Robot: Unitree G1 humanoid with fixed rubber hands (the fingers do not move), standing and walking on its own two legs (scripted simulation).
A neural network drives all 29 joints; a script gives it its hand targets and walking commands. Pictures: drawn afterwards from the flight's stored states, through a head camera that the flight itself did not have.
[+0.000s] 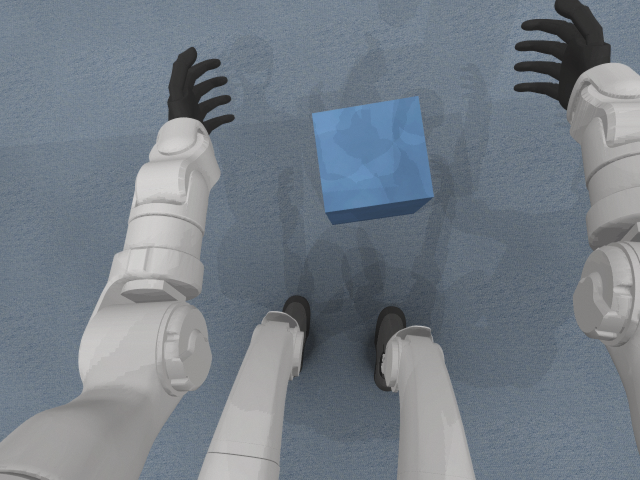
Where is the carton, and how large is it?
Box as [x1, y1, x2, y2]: [312, 96, 433, 224]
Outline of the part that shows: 418,96 312,113 325,212 332,224 413,213 433,196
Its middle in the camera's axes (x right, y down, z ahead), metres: +0.11 -0.16 +0.87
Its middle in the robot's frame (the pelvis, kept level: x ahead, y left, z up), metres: +0.56 +0.00 -0.54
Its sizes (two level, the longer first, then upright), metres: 0.210 0.200 0.250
